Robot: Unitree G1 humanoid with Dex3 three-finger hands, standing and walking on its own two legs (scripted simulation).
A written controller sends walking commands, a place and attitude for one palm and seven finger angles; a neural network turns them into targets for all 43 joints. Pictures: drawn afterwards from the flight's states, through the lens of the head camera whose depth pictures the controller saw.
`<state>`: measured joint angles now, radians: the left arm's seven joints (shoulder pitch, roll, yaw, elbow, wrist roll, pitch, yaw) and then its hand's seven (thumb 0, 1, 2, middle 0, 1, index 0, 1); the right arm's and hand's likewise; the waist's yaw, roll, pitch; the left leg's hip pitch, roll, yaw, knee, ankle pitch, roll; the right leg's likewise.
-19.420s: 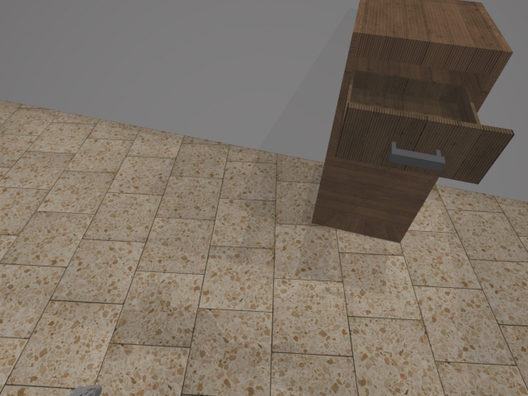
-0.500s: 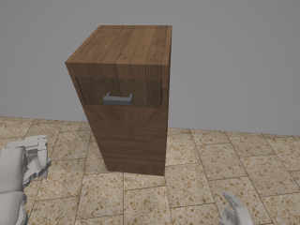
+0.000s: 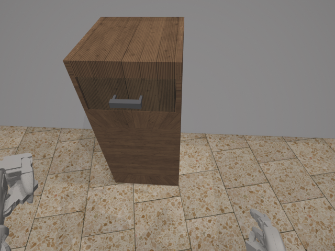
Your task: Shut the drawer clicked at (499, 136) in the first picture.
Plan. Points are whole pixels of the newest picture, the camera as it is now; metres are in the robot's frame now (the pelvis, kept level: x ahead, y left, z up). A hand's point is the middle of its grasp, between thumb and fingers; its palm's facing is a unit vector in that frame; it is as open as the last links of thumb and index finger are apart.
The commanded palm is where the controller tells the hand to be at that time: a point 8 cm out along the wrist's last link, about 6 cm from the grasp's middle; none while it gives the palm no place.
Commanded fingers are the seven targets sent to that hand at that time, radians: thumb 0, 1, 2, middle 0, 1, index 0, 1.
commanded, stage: step back with the hand held close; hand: left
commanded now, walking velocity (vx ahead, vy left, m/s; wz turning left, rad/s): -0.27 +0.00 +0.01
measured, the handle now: (126, 100) +0.65 +0.22 -0.03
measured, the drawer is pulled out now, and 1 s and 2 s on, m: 0.00 0.00 0.00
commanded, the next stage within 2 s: stop stepping back and stand still in 1.24 s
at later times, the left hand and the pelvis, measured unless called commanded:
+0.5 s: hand (15, 217) +0.13 +0.25 +0.16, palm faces +0.39 -0.79 -0.48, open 3.3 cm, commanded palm +0.08 +0.29 +0.17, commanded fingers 0.00 0.90 0.90 -1.40 -1.60 -1.40 -1.60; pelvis -0.05 +0.01 -0.01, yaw +0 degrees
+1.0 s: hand out of the picture +0.07 +0.25 +0.16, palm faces +0.35 -0.80 -0.48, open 3.3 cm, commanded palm +0.01 +0.30 +0.17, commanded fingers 0.00 0.90 0.90 -1.40 -1.60 -1.40 -1.60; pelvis -0.11 +0.01 -0.02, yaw +2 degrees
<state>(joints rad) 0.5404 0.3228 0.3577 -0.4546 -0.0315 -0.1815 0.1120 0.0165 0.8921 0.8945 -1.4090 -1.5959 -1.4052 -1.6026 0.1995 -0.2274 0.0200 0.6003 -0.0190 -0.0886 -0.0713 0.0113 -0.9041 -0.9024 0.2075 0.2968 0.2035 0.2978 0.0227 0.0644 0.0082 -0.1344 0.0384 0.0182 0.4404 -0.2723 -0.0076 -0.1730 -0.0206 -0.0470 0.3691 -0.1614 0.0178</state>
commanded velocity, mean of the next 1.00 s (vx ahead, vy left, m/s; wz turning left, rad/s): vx -0.32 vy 0.00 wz -0.01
